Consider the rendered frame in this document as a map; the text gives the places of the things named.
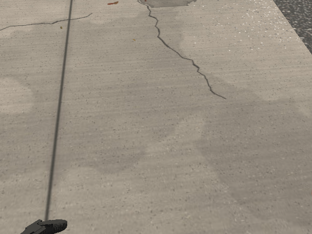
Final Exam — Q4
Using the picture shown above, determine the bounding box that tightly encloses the left robot hand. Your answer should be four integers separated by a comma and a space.
20, 219, 67, 234

